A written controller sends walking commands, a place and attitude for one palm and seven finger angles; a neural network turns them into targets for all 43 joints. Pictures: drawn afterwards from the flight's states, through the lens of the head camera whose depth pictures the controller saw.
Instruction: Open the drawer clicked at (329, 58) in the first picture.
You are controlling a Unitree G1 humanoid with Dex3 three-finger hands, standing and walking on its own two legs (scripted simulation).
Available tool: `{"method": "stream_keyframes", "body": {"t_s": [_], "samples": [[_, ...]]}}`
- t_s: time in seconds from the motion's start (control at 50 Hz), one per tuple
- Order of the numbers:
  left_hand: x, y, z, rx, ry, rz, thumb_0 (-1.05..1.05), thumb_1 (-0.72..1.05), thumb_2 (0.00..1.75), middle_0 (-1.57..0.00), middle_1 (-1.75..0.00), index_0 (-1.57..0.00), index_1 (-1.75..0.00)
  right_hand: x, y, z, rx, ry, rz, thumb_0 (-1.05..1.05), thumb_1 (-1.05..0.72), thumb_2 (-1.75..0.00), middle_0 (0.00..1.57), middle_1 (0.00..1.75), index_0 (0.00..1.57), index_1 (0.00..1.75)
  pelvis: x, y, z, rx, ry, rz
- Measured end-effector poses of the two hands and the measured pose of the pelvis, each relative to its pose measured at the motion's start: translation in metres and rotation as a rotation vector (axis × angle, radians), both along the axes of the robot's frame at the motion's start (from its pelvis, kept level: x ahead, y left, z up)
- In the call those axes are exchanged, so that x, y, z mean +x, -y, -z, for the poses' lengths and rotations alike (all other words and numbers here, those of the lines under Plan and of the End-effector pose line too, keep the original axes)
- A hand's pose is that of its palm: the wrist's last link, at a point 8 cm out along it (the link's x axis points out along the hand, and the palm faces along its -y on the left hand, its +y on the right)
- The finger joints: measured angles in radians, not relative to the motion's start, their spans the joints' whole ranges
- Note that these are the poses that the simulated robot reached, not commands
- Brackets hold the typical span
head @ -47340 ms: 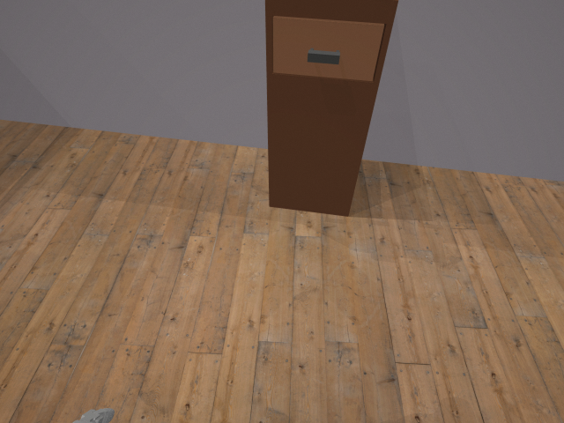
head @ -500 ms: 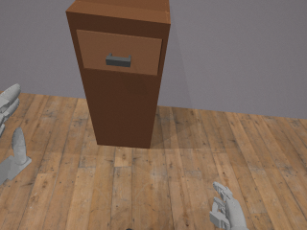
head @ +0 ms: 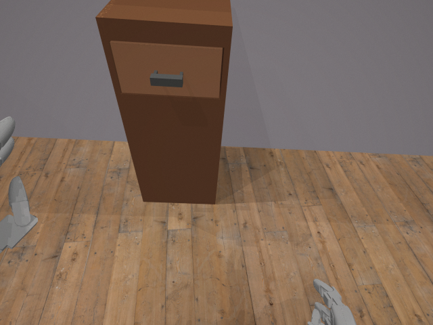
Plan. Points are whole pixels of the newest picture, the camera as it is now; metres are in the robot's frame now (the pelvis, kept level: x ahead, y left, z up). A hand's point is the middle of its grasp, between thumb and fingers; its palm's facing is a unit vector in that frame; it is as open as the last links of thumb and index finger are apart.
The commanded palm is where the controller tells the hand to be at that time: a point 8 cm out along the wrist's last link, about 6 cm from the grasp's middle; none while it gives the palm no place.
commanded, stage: stop stepping back and stand still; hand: left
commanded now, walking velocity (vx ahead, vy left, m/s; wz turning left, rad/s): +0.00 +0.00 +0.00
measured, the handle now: (167, 76) +0.84 +0.17 +0.02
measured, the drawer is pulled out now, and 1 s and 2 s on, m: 0.00 0.00 0.00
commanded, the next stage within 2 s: let the arm hang, fingers relaxed in 0.18 s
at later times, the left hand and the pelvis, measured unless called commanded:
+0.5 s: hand out of the picture +0.12 +0.23 -0.12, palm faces -0.06 -0.95 -0.30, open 7.4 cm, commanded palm none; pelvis -0.02 +0.02 +0.00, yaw +0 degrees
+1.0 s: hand out of the picture -0.02 +0.29 -0.14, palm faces +0.02 -0.92 -0.39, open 7.4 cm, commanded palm none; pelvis -0.03 +0.02 +0.01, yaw +1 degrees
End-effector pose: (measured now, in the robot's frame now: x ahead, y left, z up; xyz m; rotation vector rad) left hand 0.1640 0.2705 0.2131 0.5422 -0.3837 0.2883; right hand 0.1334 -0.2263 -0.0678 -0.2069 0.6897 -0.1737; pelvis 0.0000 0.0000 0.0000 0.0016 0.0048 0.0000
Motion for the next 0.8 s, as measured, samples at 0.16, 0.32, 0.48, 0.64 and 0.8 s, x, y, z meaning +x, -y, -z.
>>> {"method": "stream_keyframes", "body": {"t_s": [0.16, 0.32, 0.48, 0.64, 0.8], "samples": [[-0.023, 0.005, -0.017, 0.093, -0.007, -0.04, 0.01, 0.88, 0.9, -0.22, -0.3, -0.22, -0.3, 0.007, -0.007, 0.015, 0.068, -0.036, -0.035, 0.02, -0.9, -0.9, 0.2, 0.3, 0.21, 0.31, -0.001, 0.003, -0.002, -0.013, -0.007, 0.012], [-0.002, -0.031, 0.046, -0.076, -0.165, -0.143, 0.0, 0.89, 0.9, -0.21, -0.3, -0.21, -0.3, 0.014, 0.008, 0.017, -0.01, -0.083, -0.058, 0.02, -0.9, -0.9, 0.2, 0.3, 0.21, 0.3, 0.002, -0.011, -0.002, -0.019, -0.013, -0.018], [-0.037, -0.011, 0.283, -0.327, -1.196, -0.132, 0.0, 0.9, 0.9, -0.2, -0.3, -0.2, -0.29, -0.007, 0.028, 0.03, -0.049, -0.22, -0.039, 0.01, -0.91, -0.9, 0.2, 0.3, 0.21, 0.3, -0.016, -0.02, 0.003, 0.0, -0.005, -0.003], [-0.153, 0.024, 0.356, -0.534, -1.608, -0.178, 0.01, 0.91, 0.89, -0.21, -0.3, -0.21, -0.3, -0.076, 0.039, 0.025, -0.121, -0.488, -0.007, 0.01, -0.91, -0.9, 0.2, 0.3, 0.21, 0.3, -0.024, -0.017, -0.006, -0.012, 0.028, -0.024], [-0.213, -0.013, 0.344, -0.523, -1.711, -0.371, 0.01, 0.9, 0.89, -0.21, -0.3, -0.21, -0.3, -0.109, 0.031, 0.039, -0.083, -0.609, 0.011, 0.01, -0.91, -0.9, 0.2, 0.3, 0.21, 0.3, -0.028, -0.02, -0.011, -0.015, 0.035, -0.033]]}}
